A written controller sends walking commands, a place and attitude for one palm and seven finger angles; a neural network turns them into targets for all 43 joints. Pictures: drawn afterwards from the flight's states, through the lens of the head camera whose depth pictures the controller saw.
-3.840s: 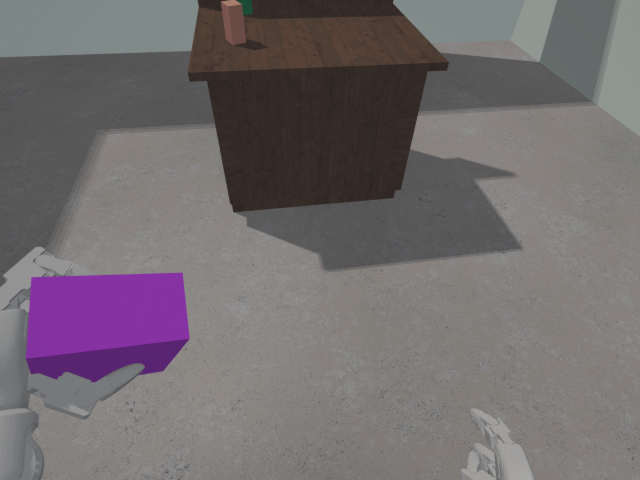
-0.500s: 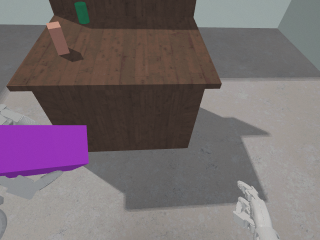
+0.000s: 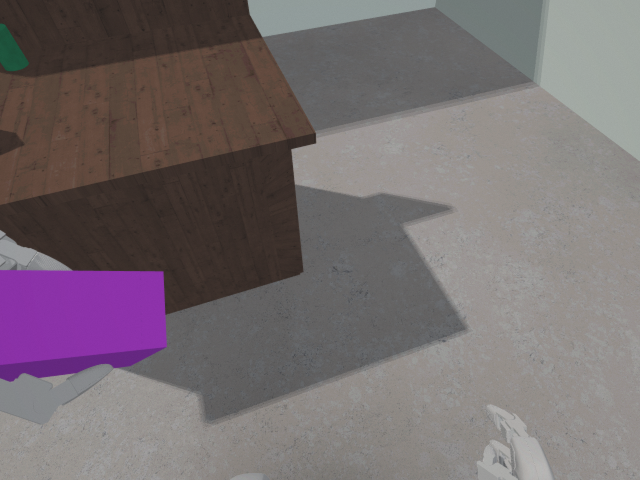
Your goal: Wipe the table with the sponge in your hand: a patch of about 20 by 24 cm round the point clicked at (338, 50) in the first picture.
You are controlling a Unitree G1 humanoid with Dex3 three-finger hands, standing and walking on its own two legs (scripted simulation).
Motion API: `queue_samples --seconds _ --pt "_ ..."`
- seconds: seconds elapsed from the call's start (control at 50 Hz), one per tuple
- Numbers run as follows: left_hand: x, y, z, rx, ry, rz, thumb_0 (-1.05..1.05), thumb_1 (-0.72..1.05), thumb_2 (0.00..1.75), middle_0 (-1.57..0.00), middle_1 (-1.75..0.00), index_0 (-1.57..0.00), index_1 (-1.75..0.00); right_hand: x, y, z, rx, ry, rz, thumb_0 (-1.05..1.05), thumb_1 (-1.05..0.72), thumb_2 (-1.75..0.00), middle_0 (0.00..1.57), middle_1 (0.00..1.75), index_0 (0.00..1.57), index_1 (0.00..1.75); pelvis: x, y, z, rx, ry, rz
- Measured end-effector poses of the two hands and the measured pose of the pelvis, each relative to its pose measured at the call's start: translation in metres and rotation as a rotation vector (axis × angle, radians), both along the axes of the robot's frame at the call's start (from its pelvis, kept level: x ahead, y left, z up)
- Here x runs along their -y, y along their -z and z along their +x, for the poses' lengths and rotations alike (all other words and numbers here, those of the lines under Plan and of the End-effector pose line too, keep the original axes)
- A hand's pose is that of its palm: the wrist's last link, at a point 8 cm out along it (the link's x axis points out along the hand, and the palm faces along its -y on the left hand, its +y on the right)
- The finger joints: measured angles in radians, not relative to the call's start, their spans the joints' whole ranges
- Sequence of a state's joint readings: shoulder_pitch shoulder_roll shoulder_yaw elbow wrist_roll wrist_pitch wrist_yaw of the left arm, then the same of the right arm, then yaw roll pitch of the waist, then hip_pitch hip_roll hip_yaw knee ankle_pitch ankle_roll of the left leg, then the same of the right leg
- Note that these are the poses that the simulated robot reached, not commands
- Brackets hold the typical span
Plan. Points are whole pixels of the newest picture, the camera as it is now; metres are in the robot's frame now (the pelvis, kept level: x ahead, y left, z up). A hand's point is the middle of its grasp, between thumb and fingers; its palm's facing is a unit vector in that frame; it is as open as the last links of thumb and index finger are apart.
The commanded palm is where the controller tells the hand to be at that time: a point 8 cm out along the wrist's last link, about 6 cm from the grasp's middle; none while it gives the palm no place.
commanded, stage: take the last steps up to it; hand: left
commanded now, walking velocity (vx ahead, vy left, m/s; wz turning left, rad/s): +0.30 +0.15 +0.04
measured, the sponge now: (98, 326) +0.23 +0.20 +0.16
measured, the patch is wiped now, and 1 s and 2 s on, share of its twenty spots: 0.00 0.00 0.00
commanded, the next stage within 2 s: none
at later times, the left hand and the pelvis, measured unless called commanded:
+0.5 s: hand (71, 375) +0.19 +0.21 +0.16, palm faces +0.44 -0.78 -0.44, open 10.7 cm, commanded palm +0.12 +0.25 +0.18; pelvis -0.03 -0.03 -0.01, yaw +1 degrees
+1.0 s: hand (77, 267) +0.28 +0.24 +0.17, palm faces +0.40 -0.81 -0.43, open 10.7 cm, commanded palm +0.22 +0.28 +0.18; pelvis +0.06 +0.00 +0.00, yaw -1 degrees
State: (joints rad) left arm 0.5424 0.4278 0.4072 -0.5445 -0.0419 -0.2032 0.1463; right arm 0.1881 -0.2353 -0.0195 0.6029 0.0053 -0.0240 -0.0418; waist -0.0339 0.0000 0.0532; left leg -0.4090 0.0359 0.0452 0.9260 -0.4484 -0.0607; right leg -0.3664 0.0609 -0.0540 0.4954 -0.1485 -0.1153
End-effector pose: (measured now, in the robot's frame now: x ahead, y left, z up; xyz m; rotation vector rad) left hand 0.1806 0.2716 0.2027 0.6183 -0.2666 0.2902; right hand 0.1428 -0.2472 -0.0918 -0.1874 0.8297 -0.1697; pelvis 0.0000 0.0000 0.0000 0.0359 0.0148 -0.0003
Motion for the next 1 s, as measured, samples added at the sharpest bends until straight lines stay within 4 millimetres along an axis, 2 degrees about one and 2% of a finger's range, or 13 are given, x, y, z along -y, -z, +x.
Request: queue_samples --seconds 0.12,0.22,0.3,0.38,0.46,0.52,0.62,0.7,0.76,0.86,0.94,1.0 --pt "-0.001 0.008 -0.024 0.05 -0.018 -0.094 -0.01 -0.53 1.01 -0.66 -1.37 -0.66 -1.37 0.008 -0.021 -0.011 0.049 -0.015 -0.056 0.01 -0.9 -0.9 0.19 0.3 0.2 0.3 0.001 -0.003 -0.015 -0.005 -0.004 -0.003" --pt "-0.003 0.01 -0.043 0.082 -0.019 -0.123 -0.01 -0.53 1.01 -0.66 -1.37 -0.66 -1.37 0.0 -0.034 -0.021 0.108 -0.037 -0.07 0.01 -0.9 -0.9 0.19 0.3 0.2 0.3 -0.001 -0.006 -0.028 0.019 -0.015 -0.023" --pt "-0.008 0.005 -0.052 0.079 -0.051 -0.074 -0.01 -0.53 1.01 -0.66 -1.37 -0.66 -1.37 -0.012 -0.027 -0.027 0.128 -0.045 -0.006 0.01 -0.9 -0.9 0.2 0.3 0.2 0.3 0.004 -0.007 -0.031 0.028 -0.027 -0.038" --pt "-0.003 0.011 -0.055 0.042 -0.109 -0.075 -0.01 -0.53 1.01 -0.66 -1.37 -0.66 -1.37 -0.019 -0.009 -0.032 0.098 -0.056 0.053 0.01 -0.9 -0.9 0.2 0.3 0.2 0.3 0.014 -0.005 -0.029 0.027 -0.011 -0.038" --pt "0.019 0.019 -0.045 0.05 -0.112 -0.058 -0.01 -0.53 1.01 -0.66 -1.37 -0.66 -1.37 -0.014 0.018 -0.031 0.06 -0.092 0.086 0.01 -0.9 -0.9 0.2 0.3 0.2 0.3 0.03 0.01 -0.029 0.036 -0.014 -0.029" --pt "0.034 0.022 -0.034 0.051 -0.078 -0.096 -0.01 -0.53 1.01 -0.66 -1.37 -0.66 -1.37 -0.002 0.027 -0.03 -0.004 -0.104 0.078 0.01 -0.9 -0.9 0.2 0.3 0.21 0.3 0.035 0.008 -0.029 0.046 -0.023 -0.024" --pt "0.046 0.012 -0.02 0.001 -0.006 -0.059 -0.01 -0.53 1.01 -0.66 -1.37 -0.66 -1.37 0.023 0.011 -0.025 -0.028 -0.038 0.041 0.01 -0.9 -0.9 0.2 0.3 0.21 0.3 0.038 -0.006 -0.018 0.024 -0.018 -0.006" --pt "0.038 0.003 -0.009 -0.018 0.001 -0.007 -0.01 -0.53 1.01 -0.66 -1.37 -0.66 -1.37 0.038 -0.003 -0.017 -0.015 -0.005 -0.006 0.01 -0.9 -0.9 0.2 0.3 0.2 0.3 0.034 -0.011 -0.005 0.009 -0.011 0.009" --pt "0.026 0.001 0.0 0.001 -0.018 -0.009 -0.01 -0.53 1.01 -0.66 -1.37 -0.67 -1.37 0.041 -0.01 -0.006 -0.004 0.001 -0.043 0.01 -0.9 -0.9 0.2 0.3 0.2 0.3 0.026 -0.011 0.007 0.009 -0.007 0.011" --pt "0.003 0.009 0.023 0.087 -0.031 -0.062 0.0 -0.53 1.01 -0.66 -1.37 -0.67 -1.37 0.029 -0.012 0.024 0.041 0.007 -0.093 0.01 -0.9 -0.9 0.19 0.3 0.2 0.3 0.005 0.002 0.033 0.02 0.001 -0.011" --pt "-0.009 0.018 0.049 0.103 -0.031 -0.089 -0.01 -0.53 1.01 -0.66 -1.37 -0.67 -1.37 0.001 -0.011 0.049 0.091 0.018 -0.045 0.01 -0.9 -0.9 0.19 0.3 0.2 0.3 -0.002 0.006 0.046 0.025 0.008 -0.002" --pt "-0.006 0.016 0.064 0.08 -0.019 -0.087 -0.01 -0.53 1.01 -0.66 -1.37 -0.67 -1.37 -0.022 -0.011 0.065 0.115 -0.002 0.022 0.01 -0.9 -0.9 0.19 0.3 0.2 0.3 -0.003 0.003 0.057 0.015 0.01 -0.01"
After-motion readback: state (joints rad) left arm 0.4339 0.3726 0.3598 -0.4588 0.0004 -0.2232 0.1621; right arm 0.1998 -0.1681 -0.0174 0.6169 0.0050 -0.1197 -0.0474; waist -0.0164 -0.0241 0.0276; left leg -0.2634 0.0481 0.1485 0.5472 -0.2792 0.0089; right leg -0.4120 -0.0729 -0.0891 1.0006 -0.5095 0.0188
